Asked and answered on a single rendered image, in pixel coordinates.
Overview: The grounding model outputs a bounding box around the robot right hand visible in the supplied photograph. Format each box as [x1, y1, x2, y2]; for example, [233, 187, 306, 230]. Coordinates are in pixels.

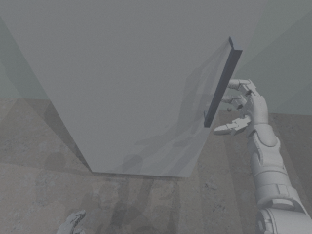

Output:
[213, 79, 269, 137]

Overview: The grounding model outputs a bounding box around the right robot upper arm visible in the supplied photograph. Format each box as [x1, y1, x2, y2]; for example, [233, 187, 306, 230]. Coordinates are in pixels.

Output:
[254, 208, 312, 234]

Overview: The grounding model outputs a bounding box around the handle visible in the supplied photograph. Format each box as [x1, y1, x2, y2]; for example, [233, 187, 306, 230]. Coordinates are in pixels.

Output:
[204, 36, 243, 128]

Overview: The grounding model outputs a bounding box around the right robot forearm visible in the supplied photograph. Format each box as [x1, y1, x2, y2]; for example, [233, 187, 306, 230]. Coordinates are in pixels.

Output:
[246, 124, 312, 221]

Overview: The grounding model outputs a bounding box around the fridge door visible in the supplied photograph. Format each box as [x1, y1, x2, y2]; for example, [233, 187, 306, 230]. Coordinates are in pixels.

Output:
[0, 0, 268, 177]

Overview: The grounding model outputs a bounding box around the robot left hand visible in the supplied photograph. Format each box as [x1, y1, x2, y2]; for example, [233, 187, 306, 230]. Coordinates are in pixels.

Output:
[56, 210, 86, 234]

